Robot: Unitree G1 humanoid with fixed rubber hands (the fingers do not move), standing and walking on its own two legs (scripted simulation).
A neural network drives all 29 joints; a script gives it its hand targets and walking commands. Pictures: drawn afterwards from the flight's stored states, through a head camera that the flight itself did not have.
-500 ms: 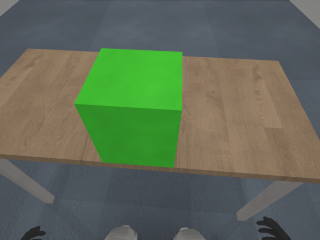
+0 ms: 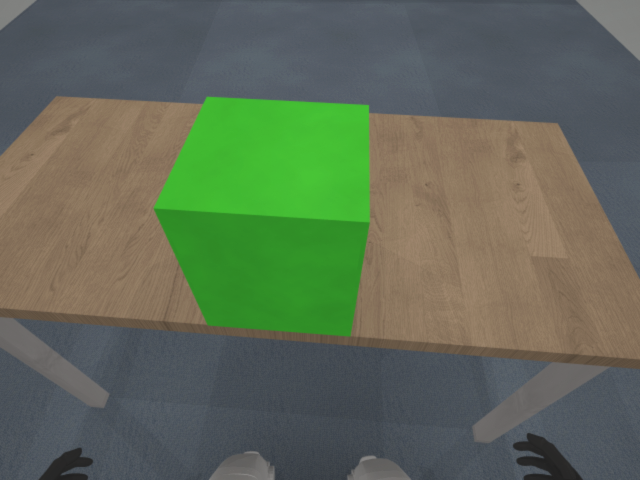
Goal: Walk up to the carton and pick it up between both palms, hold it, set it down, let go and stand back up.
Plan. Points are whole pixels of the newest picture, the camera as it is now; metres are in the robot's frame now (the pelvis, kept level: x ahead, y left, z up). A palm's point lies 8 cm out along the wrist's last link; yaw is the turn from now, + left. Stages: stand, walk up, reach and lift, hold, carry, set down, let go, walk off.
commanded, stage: walk up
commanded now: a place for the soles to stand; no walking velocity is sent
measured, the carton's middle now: (282, 223) +0.42 +0.07 +0.07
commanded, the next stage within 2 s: none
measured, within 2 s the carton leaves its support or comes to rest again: neither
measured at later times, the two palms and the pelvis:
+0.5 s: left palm out of the picture +0.08 +0.33 -0.07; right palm out of the picture +0.13 -0.30 -0.08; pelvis +0.00 +0.00 +0.00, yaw +0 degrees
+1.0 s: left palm out of the picture +0.08 +0.32 -0.07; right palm out of the picture +0.13 -0.30 -0.08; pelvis +0.00 +0.00 +0.00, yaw +0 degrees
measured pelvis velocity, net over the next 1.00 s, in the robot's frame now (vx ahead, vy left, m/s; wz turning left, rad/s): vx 0.00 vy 0.00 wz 0.00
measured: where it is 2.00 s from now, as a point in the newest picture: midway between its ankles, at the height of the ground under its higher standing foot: outside the picture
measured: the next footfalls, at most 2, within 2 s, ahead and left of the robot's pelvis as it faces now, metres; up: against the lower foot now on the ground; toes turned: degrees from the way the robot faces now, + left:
none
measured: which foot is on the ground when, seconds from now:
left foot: down 0.00-1.00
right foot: down 0.00-1.00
